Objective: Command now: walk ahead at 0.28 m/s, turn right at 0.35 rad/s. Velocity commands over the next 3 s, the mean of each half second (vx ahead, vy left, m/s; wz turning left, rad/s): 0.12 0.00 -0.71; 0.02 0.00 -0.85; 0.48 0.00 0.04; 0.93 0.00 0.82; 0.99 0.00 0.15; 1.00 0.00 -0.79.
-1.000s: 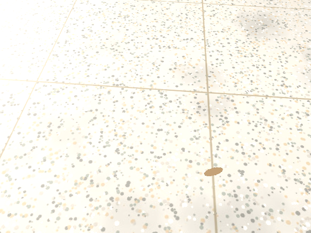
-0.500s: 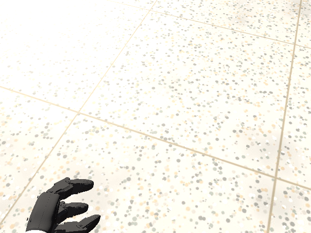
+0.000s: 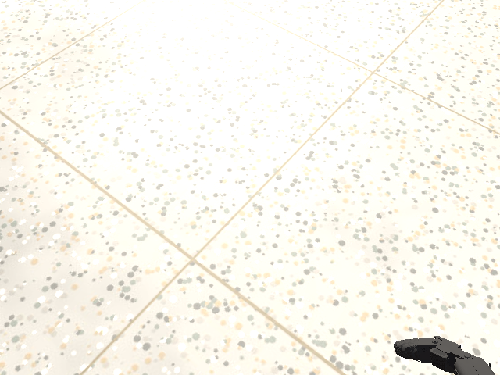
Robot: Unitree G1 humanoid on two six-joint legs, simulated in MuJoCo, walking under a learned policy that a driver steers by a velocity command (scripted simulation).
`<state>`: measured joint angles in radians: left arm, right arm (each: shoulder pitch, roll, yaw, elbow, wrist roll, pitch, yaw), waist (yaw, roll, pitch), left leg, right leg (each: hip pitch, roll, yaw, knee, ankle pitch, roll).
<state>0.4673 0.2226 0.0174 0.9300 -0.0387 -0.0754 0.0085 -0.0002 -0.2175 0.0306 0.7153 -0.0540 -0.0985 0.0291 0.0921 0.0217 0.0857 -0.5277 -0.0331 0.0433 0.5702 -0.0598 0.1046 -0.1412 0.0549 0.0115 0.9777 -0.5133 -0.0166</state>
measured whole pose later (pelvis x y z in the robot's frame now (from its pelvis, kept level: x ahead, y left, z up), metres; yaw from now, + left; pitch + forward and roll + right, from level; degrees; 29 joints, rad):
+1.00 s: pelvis +0.13 -0.02 +0.03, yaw -49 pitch +1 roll -1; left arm 0.18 0.35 0.10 0.67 0.02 0.07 -0.04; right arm 0.19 -0.27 -0.03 0.67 -0.02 0.02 -0.03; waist 0.00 -0.06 0.05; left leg -0.25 0.00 0.00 0.45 -0.21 0.03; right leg -0.49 0.14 0.13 1.10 -0.41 0.03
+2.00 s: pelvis +0.54 -0.34 +0.01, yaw -19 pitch +3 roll +0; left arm 0.02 0.27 -0.03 0.59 0.05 -0.06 -0.03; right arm 0.45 -0.31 -0.07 0.83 0.01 -0.07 0.02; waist -0.09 -0.01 0.02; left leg 0.07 -0.18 -0.19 0.27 -0.35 0.16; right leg -0.77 -0.13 0.06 0.70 0.04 0.04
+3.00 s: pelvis +1.44 -0.70 -0.03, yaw -41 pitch +0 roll +1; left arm 0.08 0.31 0.04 0.69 0.02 -0.02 -0.05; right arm 0.43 -0.26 -0.03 0.89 -0.04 -0.06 -0.01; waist -0.01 -0.02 0.04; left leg 0.05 0.06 0.20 1.05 -0.37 -0.03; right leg -0.55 0.10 -0.14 0.75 -0.27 -0.22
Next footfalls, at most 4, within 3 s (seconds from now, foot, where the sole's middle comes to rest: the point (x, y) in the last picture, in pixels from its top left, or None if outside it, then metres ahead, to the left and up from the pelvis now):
0.42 right None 0.13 -0.16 -0.75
0.84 left None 0.24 0.00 -0.75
1.22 right None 0.04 -0.08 -0.75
1.68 left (382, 369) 0.45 -0.26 -0.75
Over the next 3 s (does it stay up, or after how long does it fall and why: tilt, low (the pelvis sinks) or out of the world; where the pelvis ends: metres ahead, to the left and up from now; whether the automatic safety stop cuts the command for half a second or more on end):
stays up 1.44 -0.70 -0.03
